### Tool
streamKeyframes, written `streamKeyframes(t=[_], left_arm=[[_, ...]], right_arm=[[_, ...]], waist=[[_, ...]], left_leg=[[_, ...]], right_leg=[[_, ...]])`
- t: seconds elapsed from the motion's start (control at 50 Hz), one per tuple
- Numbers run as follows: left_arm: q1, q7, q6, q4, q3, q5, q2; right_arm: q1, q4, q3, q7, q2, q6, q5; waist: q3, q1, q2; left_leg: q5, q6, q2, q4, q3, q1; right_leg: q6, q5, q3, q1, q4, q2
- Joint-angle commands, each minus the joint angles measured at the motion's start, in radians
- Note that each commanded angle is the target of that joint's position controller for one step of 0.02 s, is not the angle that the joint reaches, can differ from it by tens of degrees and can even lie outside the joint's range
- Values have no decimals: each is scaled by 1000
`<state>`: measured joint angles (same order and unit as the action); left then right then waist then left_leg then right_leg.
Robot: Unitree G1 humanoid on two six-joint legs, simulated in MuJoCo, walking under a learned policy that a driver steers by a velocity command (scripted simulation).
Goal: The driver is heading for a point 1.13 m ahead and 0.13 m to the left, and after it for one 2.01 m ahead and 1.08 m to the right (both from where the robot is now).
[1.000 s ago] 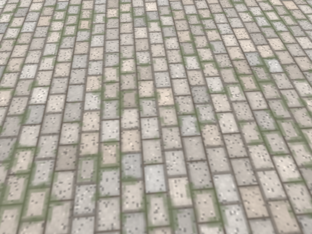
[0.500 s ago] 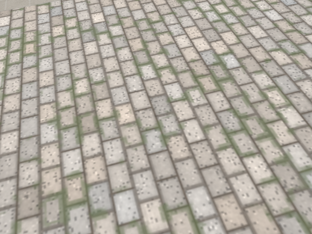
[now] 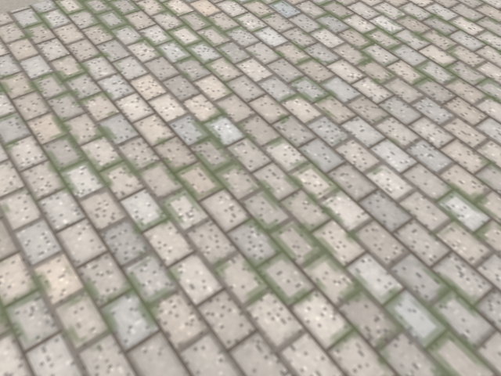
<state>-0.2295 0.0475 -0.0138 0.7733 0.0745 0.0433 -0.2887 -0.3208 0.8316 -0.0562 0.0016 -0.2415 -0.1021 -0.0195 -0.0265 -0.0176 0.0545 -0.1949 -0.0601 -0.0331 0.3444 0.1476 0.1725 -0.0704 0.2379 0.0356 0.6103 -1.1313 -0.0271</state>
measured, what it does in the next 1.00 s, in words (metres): walks ahead: right foot, then left foot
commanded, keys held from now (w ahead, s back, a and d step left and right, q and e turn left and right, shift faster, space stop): w+e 0.10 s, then w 0.14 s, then w+q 0.76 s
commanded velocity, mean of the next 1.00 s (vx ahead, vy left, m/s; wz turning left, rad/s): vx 0.50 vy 0.00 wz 0.12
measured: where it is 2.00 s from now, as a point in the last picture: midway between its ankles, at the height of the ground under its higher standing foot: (209, 216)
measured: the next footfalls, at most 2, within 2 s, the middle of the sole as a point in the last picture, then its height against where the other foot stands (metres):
right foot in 0.28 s outside the picture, level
left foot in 0.82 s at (237, 333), level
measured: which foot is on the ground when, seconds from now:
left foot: down 0.00-0.30, up 0.32-0.80, down 0.82-1.00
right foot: up 0.00-0.26, down 0.28-0.84, up 0.86-1.00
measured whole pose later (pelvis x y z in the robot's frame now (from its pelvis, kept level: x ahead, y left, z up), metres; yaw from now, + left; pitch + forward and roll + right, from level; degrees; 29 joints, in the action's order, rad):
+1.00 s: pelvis +0.54 -0.01 -0.01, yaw +13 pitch +0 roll +0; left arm -0.20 0.00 -0.07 0.83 0.03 0.04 -0.23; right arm -0.27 0.87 -0.08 0.01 -0.27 -0.03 0.00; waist -0.06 0.00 0.01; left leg -0.19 -0.15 -0.14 0.44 0.04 0.26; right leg 0.00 0.31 0.01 0.49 -1.20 -0.09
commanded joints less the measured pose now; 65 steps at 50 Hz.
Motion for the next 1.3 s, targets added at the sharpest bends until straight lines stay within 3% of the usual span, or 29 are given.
streamKeyframes(t=[0.02,0.1,0.2,0.24,0.26,0.28,0.3,0.32,0.34,0.36,0.38,0.42,0.44,0.52,0.6,0.7,0.76,0.8,0.82,0.84,0.86,0.88,0.92,0.94,0.98,1.04,1.22,1.26,1.3], left_arm=[[19,16,1,-73,-9,0,0],[166,31,-8,-118,-28,-8,24],[279,29,-14,-152,-39,1,27],[239,16,-20,-136,-34,9,13],[153,9,-28,-106,-27,13,0],[-13,-1,-42,-46,-14,23,-23],[-194,-18,-50,-2,9,45,-100],[-225,-33,-49,2,29,33,-194],[-241,-47,-43,2,33,-3,-177],[-161,-49,-49,23,17,-12,-133],[-105,-44,-58,27,2,-13,-74],[-38,-44,-72,32,-17,-22,-5],[-45,-45,-82,40,-21,-23,8],[-97,-49,-107,84,-13,-29,-17],[-132,-54,-107,112,-20,-26,-5],[-212,-72,-98,158,-16,-23,-45],[-206,-83,-84,170,-10,-18,-80],[-186,-86,-66,166,0,-13,-115],[-175,-83,-58,156,3,-16,-125],[-182,-77,-61,124,-7,-17,-87],[-183,-55,-70,52,-16,-35,-13],[-64,-49,-86,26,-10,-23,-77],[-39,-49,-105,23,-17,-35,-57],[-40,-50,-91,22,-18,-17,-48],[-73,-44,-49,28,-21,7,-30],[-11,-36,-22,-5,-25,8,-19],[309,-23,-31,-121,-39,-7,-29],[344,-22,-40,-144,-43,-13,-36],[300,-24,-50,-145,-39,-17,-58]], right_arm=[[-18,-35,-11,4,-75,-23,1],[-56,-12,-10,3,-89,-18,2],[-165,50,-10,-9,-123,5,-1],[-182,75,-10,-13,-147,20,0],[-193,90,-8,-14,-155,29,1],[-191,97,-3,-15,-151,36,10],[-174,62,11,-11,-113,33,19],[-244,13,36,10,2,30,45],[-130,16,-4,-3,-126,35,30],[-60,-8,-4,-1,-107,28,37],[-62,4,1,1,-87,24,33],[-120,47,0,9,-58,54,0],[-132,58,-2,17,-43,68,-6],[-30,27,-8,37,-20,88,-9],[117,-22,0,45,-11,83,-8],[271,-86,15,60,-11,78,-16],[239,-89,5,54,-31,79,-17],[94,-52,-14,45,-65,75,-18],[-45,-9,-33,37,-99,66,-26],[-166,13,-66,20,-201,64,-32],[-97,-9,-86,18,-284,75,-8],[-96,-12,-84,15,-267,85,12],[-13,-3,-58,4,-164,80,12],[21,-6,-49,1,-139,71,16],[38,-13,-39,2,-121,51,22],[-8,-4,-47,5,-158,36,23],[-172,7,-47,-6,-169,45,12],[-182,3,-48,-11,-178,46,4],[-145,-11,-52,-19,-195,45,2]], waist=[[-15,23,-117],[-39,-5,-122],[-72,-42,-123],[-39,-14,-144],[14,28,-148],[106,104,-124],[240,177,-51],[375,128,185],[337,170,7],[189,121,6],[106,77,-23],[44,12,10],[38,3,14],[-25,-9,12],[-69,10,11],[-97,51,3],[-54,20,23],[41,-47,38],[120,-112,2],[220,-152,-112],[288,-69,-341],[236,-107,-160],[38,-23,-11],[15,12,1],[31,45,-30],[16,39,-59],[-17,-81,-121],[-19,-88,-130],[-15,-52,-141]], left_leg=[[210,-115,291,-206,-170,-41],[304,-82,254,-191,-33,-52],[421,-83,297,-158,-6,-176],[723,-78,307,-36,17,-237],[845,-75,303,91,22,-242],[809,-58,274,282,47,-168],[463,-43,236,563,39,56],[-384,2,48,934,13,446],[-318,-13,52,1008,-167,509],[-214,-24,88,966,-199,525],[-157,-22,117,889,-190,483],[-111,-2,137,818,-184,385],[-96,2,130,814,-181,357],[38,14,138,767,-173,467],[191,16,131,573,-138,514],[189,-32,101,349,-42,478],[54,-88,28,304,16,377],[-52,-137,-45,276,33,206],[-39,-170,-65,196,0,8],[-134,-232,136,153,-274,-225],[-128,-398,369,-17,-869,-467],[-84,-379,363,-80,-837,-437],[141,-295,305,-94,-601,-179],[219,-260,250,-99,-521,-93],[320,-241,191,-114,-439,-21],[349,-226,145,-134,-395,11],[403,-171,135,-72,-466,-168],[456,-167,150,-36,-494,-196],[491,-140,161,1,-522,-179]], right_leg=[[12,-106,27,119,37,-48],[9,-257,-50,69,277,-39],[-33,-135,-122,-18,494,5],[-68,-28,-155,-119,544,62],[-89,-6,-157,-237,590,94],[-115,-62,-152,-467,662,107],[-164,21,63,-764,663,-97],[-296,-29,573,-1045,743,-440],[-261,-130,556,-958,782,-404],[-217,-240,361,-822,802,-351],[-170,-308,252,-689,843,-305],[-104,-305,108,-534,909,-232],[-98,-319,76,-499,933,-221],[-89,-359,-47,-489,995,-202],[-78,-394,-151,-509,999,-177],[-68,-510,-219,-634,963,-220],[-49,-880,-268,-720,809,-235],[-44,-1038,-284,-723,547,-237],[-26,-905,-295,-630,319,-216],[4,-499,-298,-409,-3,-168],[64,290,-172,23,-357,85],[53,220,0,147,-367,28],[50,73,-2,99,-194,-58],[61,68,7,38,-121,-81],[85,64,-2,-44,-53,-84],[115,-9,-30,-8,60,-82],[121,-219,-29,105,427,-21],[105,-201,-28,76,487,0],[82,-163,-12,-39,560,16]])
Velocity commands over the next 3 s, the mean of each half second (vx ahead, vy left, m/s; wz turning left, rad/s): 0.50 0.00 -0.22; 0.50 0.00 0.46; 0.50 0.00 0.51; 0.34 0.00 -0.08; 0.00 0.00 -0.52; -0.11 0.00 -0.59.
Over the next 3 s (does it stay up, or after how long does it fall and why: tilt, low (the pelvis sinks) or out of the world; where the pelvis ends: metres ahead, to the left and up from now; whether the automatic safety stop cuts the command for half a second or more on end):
stays up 0.87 0.15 0.00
